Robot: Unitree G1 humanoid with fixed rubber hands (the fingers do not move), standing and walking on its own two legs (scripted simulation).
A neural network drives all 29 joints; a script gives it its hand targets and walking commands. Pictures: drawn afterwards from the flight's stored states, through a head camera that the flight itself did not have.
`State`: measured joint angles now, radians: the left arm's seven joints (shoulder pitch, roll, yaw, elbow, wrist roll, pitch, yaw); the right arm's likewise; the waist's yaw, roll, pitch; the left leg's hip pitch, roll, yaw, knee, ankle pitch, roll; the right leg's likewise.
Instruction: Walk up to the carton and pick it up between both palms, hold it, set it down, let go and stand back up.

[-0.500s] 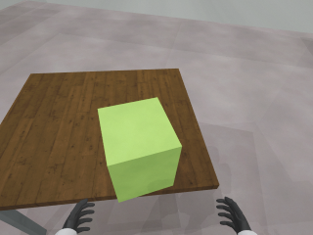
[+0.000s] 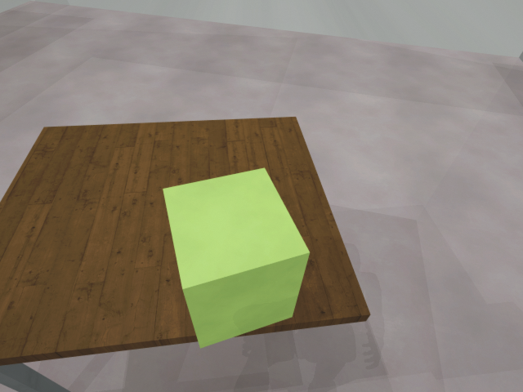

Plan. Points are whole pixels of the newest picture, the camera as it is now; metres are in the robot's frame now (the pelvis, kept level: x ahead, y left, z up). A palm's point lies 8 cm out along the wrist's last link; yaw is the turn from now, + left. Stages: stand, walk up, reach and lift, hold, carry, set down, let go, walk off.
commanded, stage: stand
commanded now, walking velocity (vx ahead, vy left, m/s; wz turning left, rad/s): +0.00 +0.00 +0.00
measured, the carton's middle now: (232, 257) +0.38 +0.05 -0.07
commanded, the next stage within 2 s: none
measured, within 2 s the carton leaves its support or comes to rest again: neither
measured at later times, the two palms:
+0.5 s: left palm out of the picture -0.03 +0.21 -0.15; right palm out of the picture -0.06 -0.18 -0.15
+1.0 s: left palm out of the picture -0.06 +0.20 -0.15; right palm out of the picture -0.08 -0.17 -0.15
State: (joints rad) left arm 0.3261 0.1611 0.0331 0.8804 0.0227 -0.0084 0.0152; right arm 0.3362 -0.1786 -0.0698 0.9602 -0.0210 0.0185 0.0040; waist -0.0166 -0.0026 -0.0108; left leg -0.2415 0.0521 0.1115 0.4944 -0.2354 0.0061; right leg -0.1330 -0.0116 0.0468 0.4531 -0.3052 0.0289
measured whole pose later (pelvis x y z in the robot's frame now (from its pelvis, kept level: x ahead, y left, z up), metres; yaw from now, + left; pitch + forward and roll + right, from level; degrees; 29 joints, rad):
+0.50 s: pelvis -0.01 +0.01 +0.00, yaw +0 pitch -2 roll +0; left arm 0.35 0.08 0.02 1.13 0.01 -0.01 0.05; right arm 0.38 -0.09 -0.04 1.15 -0.01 0.01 -0.03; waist -0.02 0.00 -0.01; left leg -0.19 0.02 0.13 0.43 -0.20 0.03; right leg -0.10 -0.04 0.06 0.40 -0.27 0.05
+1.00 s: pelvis -0.02 +0.02 +0.00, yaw +0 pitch -2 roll +0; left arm 0.35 0.06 -0.01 1.18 0.01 -0.01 0.05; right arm 0.37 -0.09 -0.02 1.17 -0.01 0.01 -0.03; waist -0.02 0.01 -0.01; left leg -0.22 0.01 0.13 0.43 -0.18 0.04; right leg -0.13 -0.05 0.06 0.43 -0.26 0.06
